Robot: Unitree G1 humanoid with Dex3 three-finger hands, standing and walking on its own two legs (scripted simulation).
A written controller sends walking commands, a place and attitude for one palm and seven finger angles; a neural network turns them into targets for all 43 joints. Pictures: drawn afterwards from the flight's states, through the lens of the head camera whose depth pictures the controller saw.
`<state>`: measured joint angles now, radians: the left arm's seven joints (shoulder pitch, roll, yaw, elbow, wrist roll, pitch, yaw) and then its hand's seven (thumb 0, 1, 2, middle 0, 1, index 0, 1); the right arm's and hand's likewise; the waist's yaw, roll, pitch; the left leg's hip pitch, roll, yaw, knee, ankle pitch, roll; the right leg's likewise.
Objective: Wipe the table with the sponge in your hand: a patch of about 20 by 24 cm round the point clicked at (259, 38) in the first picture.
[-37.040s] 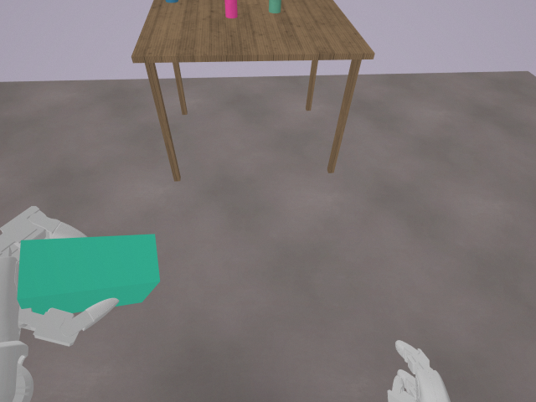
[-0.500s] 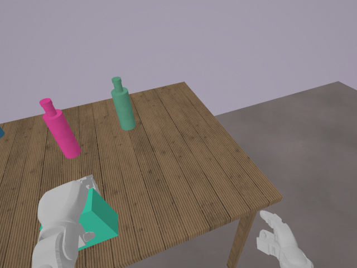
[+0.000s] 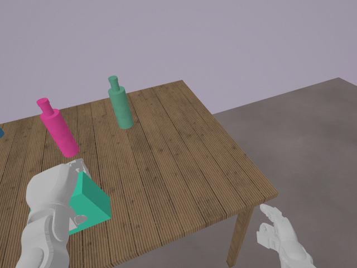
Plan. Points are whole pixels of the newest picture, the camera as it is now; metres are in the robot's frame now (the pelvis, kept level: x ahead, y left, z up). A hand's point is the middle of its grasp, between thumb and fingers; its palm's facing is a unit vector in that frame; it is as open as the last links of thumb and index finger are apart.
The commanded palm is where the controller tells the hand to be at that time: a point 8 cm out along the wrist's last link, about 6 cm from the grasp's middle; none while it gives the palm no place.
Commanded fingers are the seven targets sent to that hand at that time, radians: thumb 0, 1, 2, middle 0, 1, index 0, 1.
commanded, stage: lift the sponge slowly off the table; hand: left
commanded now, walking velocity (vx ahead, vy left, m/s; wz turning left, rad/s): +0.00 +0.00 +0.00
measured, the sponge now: (80, 208) +0.20 +0.27 +0.05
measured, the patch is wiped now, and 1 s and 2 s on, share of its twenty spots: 1.00 1.00 1.00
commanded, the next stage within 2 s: bring the sponge back beside the body in 0.20 s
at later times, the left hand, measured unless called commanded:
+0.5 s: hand (68, 198) +0.19 +0.27 +0.10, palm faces +0.13 -0.19 -0.97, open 9.7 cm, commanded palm +0.15 +0.27 +0.17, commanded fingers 0.00 0.10 1.30 -1.20 -1.60 -1.20 -1.60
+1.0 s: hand (63, 198) +0.19 +0.28 +0.11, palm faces +0.15 -0.18 -0.97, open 9.7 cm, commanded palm +0.15 +0.27 +0.17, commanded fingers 0.00 0.10 1.30 -1.20 -1.60 -1.20 -1.60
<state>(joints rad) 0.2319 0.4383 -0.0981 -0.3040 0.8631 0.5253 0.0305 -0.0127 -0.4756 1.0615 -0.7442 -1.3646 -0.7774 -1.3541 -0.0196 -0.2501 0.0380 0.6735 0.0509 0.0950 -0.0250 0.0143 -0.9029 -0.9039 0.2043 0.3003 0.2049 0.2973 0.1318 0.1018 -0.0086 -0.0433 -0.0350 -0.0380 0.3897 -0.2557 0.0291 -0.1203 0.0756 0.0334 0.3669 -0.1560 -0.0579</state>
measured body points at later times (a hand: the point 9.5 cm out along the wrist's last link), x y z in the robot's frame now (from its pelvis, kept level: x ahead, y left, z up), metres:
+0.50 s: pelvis +0.00 +0.00 +0.00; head -0.04 -0.04 +0.45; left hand +0.18 +0.28 +0.16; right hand +0.26 -0.19 -0.07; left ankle -0.02 +0.10 -0.74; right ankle +0.03 -0.09 -0.74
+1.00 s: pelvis -0.01 +0.00 +0.00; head -0.04 -0.04 +0.45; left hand +0.18 +0.28 +0.16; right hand +0.26 -0.18 -0.06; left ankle -0.02 +0.10 -0.74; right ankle +0.03 -0.09 -0.74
